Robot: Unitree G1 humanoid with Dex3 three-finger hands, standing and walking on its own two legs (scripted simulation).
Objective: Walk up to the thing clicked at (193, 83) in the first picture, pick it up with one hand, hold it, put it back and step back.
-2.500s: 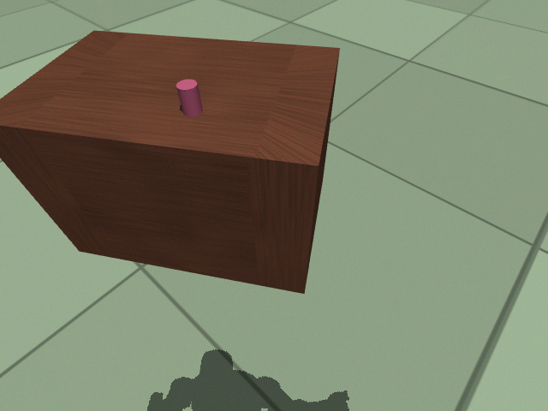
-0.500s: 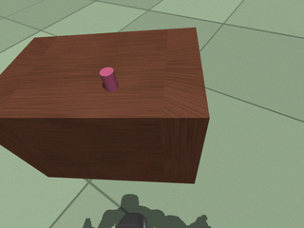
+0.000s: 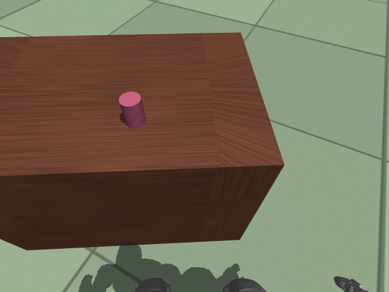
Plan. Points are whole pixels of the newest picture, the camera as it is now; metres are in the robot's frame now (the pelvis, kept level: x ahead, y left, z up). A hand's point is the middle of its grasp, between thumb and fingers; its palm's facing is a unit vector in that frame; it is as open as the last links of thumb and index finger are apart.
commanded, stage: walk up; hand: left
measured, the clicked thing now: (133, 110) +0.56 +0.19 +0.00
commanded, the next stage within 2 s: stand in 1.62 s
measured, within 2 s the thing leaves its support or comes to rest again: neither
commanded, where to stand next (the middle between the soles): +0.09 -0.03 m, yaw +1 degrees
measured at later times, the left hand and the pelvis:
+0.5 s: hand out of the picture +0.12 +0.23 -0.13, palm faces -0.05 -0.94 -0.34, open 7.4 cm; pelvis +0.00 -0.02 +0.02, yaw +0 degrees
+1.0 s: hand out of the picture +0.10 +0.24 -0.12, palm faces +0.02 -0.95 -0.31, open 7.4 cm; pelvis +0.02 -0.01 +0.04, yaw +1 degrees
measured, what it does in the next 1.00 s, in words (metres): stands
